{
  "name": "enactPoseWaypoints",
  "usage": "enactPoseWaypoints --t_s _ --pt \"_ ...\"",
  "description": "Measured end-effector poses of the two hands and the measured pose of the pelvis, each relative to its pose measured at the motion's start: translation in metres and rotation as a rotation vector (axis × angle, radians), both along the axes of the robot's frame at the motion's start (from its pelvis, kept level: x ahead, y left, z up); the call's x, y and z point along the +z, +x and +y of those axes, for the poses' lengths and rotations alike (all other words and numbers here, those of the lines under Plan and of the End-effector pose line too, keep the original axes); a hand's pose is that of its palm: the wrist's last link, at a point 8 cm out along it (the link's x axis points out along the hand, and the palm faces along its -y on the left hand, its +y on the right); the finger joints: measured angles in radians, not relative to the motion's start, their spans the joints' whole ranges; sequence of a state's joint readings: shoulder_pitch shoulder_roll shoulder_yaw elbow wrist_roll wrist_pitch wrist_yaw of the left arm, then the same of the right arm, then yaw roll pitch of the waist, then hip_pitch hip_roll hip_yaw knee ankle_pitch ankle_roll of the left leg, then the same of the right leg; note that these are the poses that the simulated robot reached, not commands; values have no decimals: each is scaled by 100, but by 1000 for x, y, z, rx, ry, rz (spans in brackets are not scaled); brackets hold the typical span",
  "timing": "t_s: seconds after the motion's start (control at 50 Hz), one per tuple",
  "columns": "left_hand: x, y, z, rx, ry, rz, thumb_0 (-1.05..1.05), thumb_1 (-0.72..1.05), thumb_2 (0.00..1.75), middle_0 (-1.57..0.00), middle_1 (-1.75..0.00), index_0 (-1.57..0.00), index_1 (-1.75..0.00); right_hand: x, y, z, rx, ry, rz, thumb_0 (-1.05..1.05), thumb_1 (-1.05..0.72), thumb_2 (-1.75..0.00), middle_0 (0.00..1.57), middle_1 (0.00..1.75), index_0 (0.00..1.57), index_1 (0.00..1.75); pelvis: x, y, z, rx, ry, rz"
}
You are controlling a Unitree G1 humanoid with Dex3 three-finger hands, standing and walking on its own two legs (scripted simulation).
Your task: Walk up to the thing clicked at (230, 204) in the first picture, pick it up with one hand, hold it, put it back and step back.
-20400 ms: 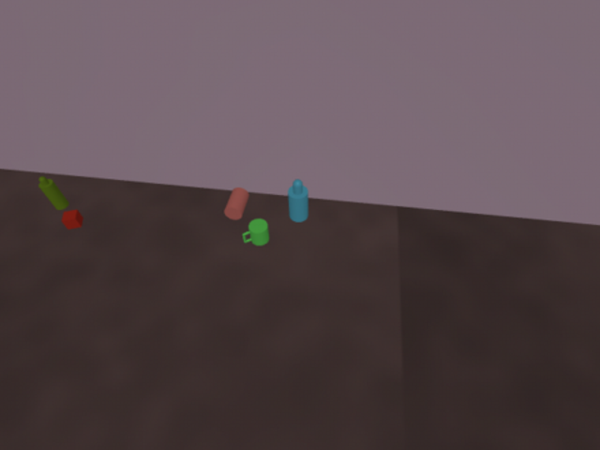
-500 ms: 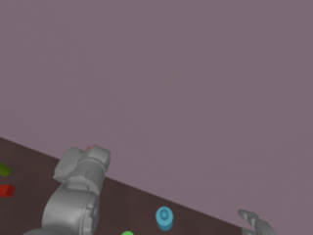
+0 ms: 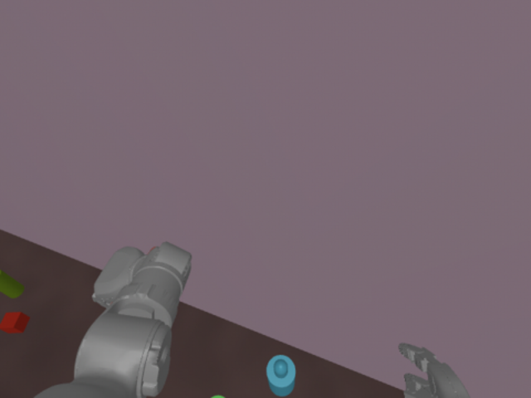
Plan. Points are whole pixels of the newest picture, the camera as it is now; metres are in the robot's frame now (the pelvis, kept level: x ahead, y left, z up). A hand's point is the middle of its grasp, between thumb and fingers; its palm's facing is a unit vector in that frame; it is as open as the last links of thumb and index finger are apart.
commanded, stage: hold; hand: left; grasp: from above
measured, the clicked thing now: (150, 289) +0.32 +0.22 -0.06
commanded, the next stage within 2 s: crouch in 0.34 s
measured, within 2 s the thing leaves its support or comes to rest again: neither
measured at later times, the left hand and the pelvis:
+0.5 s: hand (147, 283) +0.32 +0.22 -0.03, palm faces -0.10 -0.45 -0.88, open 10.7 cm; pelvis +0.00 +0.00 +0.00, yaw +0 degrees
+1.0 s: hand (160, 317) +0.31 +0.23 -0.16, palm faces -0.19 -0.41 -0.89, open 10.7 cm; pelvis -0.03 +0.00 -0.06, yaw -1 degrees
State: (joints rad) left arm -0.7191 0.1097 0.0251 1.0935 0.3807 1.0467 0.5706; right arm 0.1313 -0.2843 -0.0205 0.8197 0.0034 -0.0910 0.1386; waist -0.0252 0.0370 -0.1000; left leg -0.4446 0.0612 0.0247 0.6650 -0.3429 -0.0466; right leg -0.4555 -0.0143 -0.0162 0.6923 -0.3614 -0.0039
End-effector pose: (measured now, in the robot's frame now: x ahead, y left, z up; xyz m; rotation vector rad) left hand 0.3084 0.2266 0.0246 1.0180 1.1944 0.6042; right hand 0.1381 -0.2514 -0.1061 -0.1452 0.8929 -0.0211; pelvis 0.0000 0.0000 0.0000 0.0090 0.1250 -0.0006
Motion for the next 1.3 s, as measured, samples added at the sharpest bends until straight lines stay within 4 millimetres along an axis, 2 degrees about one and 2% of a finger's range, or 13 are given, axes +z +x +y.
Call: enactPoseWaypoints --t_s 0.22,0.52,0.6,0.68,0.8,0.94,1.12,1.3 --pt "-5 0 -4 -4 -6 -9 2 -10 48 -65 -48 -70 -52 -4 -8 -1 -12 1 25 1 -90 -89 20 30 20 30 0 -1 1 -4 0 4" --pt "7 8 -2 3 -3 -12 2 -10 48 -64 -49 -69 -53 -3 -5 -5 -32 7 24 1 -88 -89 20 30 20 30 1 2 -1 -4 1 12" --pt "2 6 0 -2 5 13 2 -8 47 -62 -51 -67 -55 -3 -3 -6 -28 3 21 1 -87 -88 20 30 20 30 1 2 -2 -3 0 18" --pt "-12 2 1 -12 7 44 2 -8 47 -60 -53 -65 -57 -5 -7 -6 -25 -4 32 1 -86 -88 20 30 20 30 -1 1 -2 -3 -2 37" --pt "-48 -2 3 -30 -3 79 2 -7 47 -59 -55 -64 -58 -17 -26 -9 -29 -32 91 1 -85 -88 20 30 20 30 -11 -5 -1 -5 -5 96" --pt "-103 2 8 -44 43 80 2 -6 46 -59 -55 -64 -59 -49 -73 -15 -25 -83 223 1 -86 -88 20 30 20 30 -42 -20 2 -14 -9 199" --pt "-193 10 13 -64 53 45 2 -7 47 -62 -50 -67 -53 -115 -133 -10 -33 -84 396 1 -86 -88 20 30 20 30 -103 -46 9 -13 -26 345" --pt "-291 29 9 -76 17 -40 3 -8 45 -66 -44 -71 -48 -199 -171 -9 -38 -111 473 1 -88 -89 20 30 20 30 -187 -70 13 -19 -40 469"
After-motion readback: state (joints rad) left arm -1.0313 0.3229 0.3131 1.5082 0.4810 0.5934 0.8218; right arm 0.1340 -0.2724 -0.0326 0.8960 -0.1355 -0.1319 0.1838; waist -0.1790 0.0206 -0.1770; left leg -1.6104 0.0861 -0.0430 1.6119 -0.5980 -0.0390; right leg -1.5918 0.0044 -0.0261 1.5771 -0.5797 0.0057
